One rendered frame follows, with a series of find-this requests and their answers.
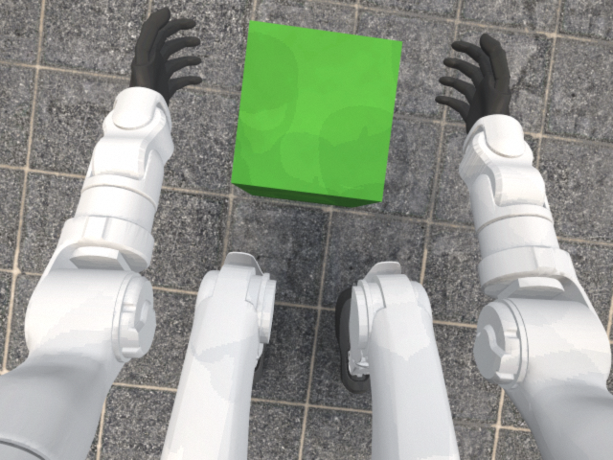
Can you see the right robot upper arm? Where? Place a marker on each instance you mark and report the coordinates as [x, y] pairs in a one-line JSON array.
[[552, 360]]

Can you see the robot left forearm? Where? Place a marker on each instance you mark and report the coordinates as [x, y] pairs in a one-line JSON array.
[[112, 226]]

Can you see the carton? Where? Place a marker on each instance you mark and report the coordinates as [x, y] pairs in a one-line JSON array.
[[315, 115]]

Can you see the left robot thigh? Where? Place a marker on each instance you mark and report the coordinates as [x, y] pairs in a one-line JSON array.
[[210, 414]]

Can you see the robot right forearm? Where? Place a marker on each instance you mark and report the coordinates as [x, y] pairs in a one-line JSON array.
[[520, 254]]

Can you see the left robot foot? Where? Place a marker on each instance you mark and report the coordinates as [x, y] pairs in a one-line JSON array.
[[259, 368]]

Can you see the left robot hand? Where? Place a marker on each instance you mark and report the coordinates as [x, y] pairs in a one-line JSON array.
[[150, 67]]

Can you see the left robot upper arm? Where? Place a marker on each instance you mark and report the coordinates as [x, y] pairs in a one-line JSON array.
[[84, 325]]

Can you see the right robot hand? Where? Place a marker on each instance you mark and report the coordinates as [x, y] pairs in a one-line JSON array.
[[491, 94]]

